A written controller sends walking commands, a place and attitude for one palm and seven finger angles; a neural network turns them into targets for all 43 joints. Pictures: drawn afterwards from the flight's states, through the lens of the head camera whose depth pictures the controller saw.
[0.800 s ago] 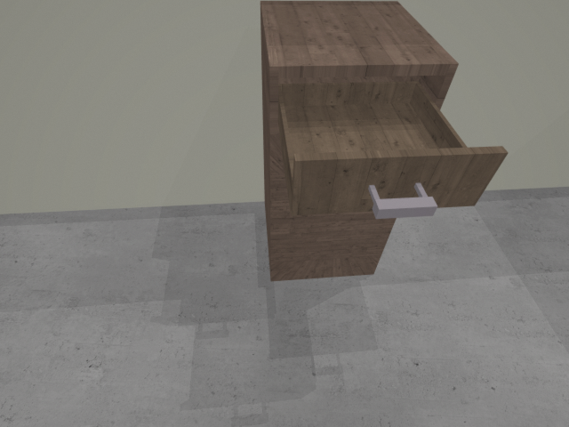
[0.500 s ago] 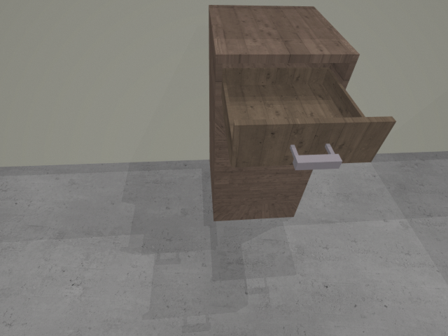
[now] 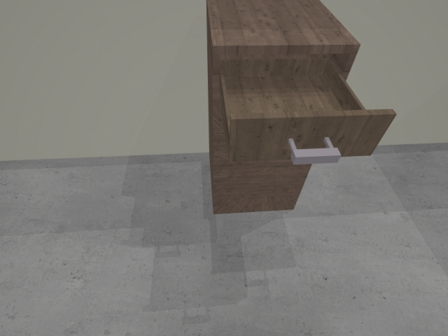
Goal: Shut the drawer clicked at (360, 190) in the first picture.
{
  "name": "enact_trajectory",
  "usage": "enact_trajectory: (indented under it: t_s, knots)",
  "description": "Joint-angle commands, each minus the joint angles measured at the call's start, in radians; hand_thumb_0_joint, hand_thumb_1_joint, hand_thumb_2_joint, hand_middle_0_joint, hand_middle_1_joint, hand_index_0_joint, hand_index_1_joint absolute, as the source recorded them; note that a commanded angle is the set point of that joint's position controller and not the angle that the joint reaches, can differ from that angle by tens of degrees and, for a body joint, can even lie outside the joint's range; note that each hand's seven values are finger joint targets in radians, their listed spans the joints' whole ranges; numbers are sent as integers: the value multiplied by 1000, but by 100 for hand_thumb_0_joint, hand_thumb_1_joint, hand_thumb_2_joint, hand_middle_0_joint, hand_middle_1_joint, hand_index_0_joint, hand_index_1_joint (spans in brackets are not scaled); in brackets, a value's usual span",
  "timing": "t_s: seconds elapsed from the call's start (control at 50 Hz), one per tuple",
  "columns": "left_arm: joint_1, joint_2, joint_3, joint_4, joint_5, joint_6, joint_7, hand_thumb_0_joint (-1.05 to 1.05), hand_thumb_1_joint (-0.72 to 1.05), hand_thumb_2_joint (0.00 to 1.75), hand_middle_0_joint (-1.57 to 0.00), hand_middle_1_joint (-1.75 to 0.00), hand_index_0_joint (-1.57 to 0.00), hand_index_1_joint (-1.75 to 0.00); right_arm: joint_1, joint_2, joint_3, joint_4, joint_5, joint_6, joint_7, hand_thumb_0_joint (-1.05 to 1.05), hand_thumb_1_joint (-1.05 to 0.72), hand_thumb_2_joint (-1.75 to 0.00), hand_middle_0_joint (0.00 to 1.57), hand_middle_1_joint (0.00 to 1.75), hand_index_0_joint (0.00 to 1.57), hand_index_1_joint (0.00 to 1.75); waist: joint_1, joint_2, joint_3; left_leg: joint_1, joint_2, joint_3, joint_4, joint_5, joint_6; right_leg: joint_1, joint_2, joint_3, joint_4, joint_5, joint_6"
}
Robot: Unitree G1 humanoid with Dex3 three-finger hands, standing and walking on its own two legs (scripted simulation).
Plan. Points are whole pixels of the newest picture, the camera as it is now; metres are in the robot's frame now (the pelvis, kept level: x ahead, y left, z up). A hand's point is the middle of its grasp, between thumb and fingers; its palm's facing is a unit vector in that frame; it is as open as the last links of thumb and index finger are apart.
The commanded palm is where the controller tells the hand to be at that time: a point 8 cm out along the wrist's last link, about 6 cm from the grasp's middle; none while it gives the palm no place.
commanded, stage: stand and wait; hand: left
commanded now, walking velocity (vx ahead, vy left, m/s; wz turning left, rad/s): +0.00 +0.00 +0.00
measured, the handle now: (312, 149) +0.53 -0.18 +0.03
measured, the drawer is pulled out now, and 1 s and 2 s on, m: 0.29 0.29 0.29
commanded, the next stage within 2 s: look at it before walking up in 0.02 s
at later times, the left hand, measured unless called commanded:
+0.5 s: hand out of the picture +0.03 +0.17 -0.18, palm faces +0.01 -0.98 -0.19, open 7.4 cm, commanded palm none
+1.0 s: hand out of the picture +0.04 +0.17 -0.18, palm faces -0.05 -0.97 -0.23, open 7.4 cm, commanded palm none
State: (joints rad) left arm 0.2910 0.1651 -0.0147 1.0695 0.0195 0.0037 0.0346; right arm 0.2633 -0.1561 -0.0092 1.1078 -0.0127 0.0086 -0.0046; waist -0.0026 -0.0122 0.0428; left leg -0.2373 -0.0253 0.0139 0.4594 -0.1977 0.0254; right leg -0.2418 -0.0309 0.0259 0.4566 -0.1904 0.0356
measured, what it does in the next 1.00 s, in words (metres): stands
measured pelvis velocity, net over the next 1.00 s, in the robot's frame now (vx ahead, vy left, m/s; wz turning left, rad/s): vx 0.01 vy -0.02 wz -0.11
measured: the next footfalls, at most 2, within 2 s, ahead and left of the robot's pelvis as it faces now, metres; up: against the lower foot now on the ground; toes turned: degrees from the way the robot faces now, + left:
left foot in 1.68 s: +0.10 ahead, +0.08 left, +0.00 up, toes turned -30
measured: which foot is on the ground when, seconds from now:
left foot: down 0.00-1.00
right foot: down 0.00-1.00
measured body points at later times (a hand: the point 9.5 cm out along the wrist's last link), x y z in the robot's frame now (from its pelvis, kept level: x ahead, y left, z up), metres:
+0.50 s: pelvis +0.01 +0.00 +0.00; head +0.03 +0.00 +0.45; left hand +0.03 +0.22 -0.16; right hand +0.03 -0.23 -0.16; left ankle +0.03 +0.10 -0.74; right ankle +0.04 -0.14 -0.74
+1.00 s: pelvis +0.01 -0.02 -0.01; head +0.05 -0.03 +0.44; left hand +0.05 +0.22 -0.16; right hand +0.04 -0.25 -0.17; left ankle +0.03 +0.10 -0.74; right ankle +0.02 -0.13 -0.73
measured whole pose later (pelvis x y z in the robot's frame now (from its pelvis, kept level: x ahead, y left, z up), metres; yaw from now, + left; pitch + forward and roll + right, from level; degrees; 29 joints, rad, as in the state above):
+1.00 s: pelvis +0.01 -0.02 -0.01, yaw -6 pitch -1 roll +2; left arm 0.27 0.18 0.05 1.01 0.02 0.05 0.01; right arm 0.20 -0.17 -0.04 1.03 -0.02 0.02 -0.02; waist 0.03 -0.02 0.09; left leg -0.25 0.02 0.11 0.54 -0.28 0.01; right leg -0.35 0.00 0.05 0.70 -0.34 0.01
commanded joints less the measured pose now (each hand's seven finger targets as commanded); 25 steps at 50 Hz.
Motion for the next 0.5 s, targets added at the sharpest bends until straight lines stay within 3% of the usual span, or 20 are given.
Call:
enact_trajectory:
  t_s: [0.0,0.38,0.48]
  knots:
    - [47,108,30,-39,1,-12,7,0,90,90,-20,-30,-20,-30,39,-110,-20,-37,2,-19,-13,0,-90,-90,20,30,20,30,-2,17,33,-42,104,-117,-142,-141,-4,-31,-59,63,-91,-98,-38]
    - [37,98,32,-34,-2,-20,8,0,90,90,-20,-30,-20,-30,40,-100,-16,-29,6,-30,-18,0,-90,-90,20,30,20,30,0,8,-19,20,111,-100,-114,30,-3,13,-62,62,-77,28,-38]
    - [33,100,31,-26,-1,-17,7,0,90,90,-20,-30,-20,-30,29,-101,-13,-23,5,-26,-19,0,-90,-90,20,30,20,30,2,16,19,4,111,-103,-132,-16,-5,4,-61,61,-91,-3,-37]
